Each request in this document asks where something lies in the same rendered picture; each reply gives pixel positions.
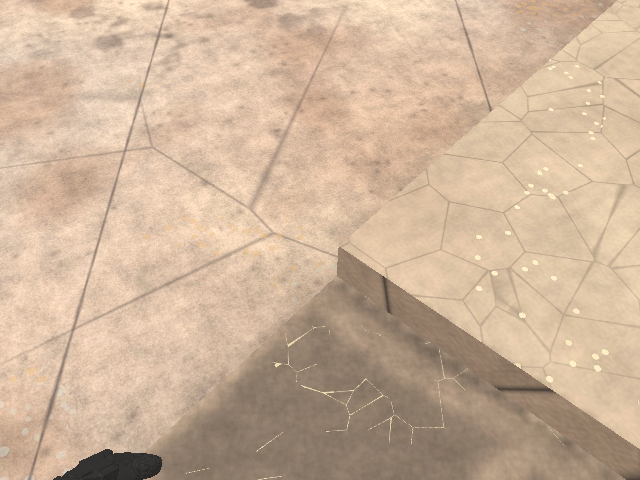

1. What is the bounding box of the left robot hand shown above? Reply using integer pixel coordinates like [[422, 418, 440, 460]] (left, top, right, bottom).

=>
[[53, 449, 162, 480]]

